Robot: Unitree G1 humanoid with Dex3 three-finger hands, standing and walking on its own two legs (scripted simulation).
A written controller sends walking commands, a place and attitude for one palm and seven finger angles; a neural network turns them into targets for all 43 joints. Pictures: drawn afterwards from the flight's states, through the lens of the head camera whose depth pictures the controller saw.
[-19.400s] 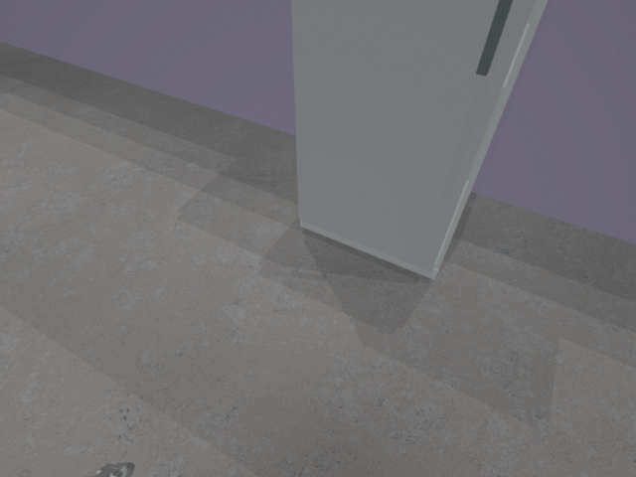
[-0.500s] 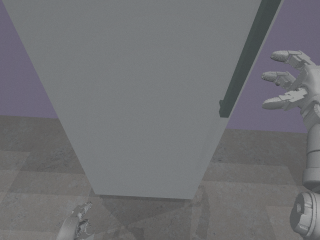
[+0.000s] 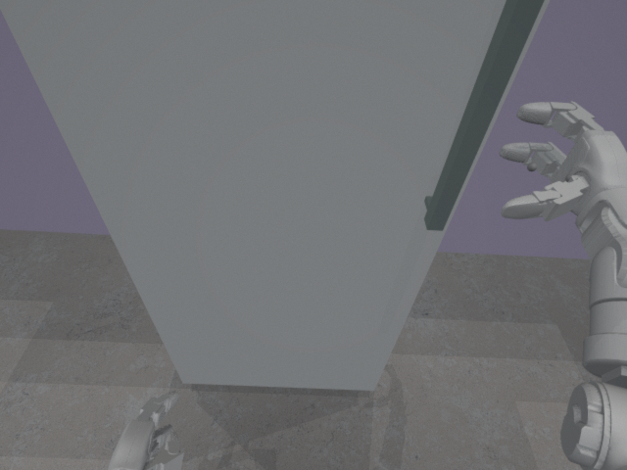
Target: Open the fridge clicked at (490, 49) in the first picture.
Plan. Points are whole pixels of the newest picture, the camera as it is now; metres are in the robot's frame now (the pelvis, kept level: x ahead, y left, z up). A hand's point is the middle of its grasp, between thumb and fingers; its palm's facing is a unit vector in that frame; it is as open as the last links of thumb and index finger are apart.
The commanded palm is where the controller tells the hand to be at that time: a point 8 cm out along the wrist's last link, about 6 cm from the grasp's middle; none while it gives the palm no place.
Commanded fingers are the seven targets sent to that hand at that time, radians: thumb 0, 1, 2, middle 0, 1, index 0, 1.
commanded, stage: move the hooked fingers beside the handle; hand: right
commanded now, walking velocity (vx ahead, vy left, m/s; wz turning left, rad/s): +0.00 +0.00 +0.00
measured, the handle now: (466, 122) +0.47 -0.15 +0.25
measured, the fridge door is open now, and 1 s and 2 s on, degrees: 0 0 0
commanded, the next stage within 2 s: feel for the door with the fingertips in 0.26 s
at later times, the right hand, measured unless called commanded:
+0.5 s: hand (530, 168) +0.40 -0.21 +0.23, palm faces -0.02 +1.00 -0.04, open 14.0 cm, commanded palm +0.37 -0.25 +0.23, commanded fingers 0.00 0.50 -0.30 0.30 1.20 0.30 1.20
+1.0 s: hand (499, 159) +0.40 -0.17 +0.24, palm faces +0.00 +1.00 -0.04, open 14.0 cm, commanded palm +0.38 -0.22 +0.23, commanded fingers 0.00 0.50 -0.30 0.30 1.20 0.30 1.20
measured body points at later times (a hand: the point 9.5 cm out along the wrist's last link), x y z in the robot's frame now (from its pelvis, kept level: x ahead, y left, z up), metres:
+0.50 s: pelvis +0.00 +0.00 +0.00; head -0.01 +0.01 +0.45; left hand +0.15 +0.24 -0.09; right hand +0.40 -0.26 +0.24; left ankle +0.05 +0.12 -0.74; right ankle -0.09 -0.09 -0.74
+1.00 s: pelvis +0.00 +0.01 +0.00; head -0.01 +0.03 +0.45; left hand +0.16 +0.23 -0.09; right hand +0.40 -0.23 +0.24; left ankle +0.05 +0.12 -0.74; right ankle -0.09 -0.09 -0.74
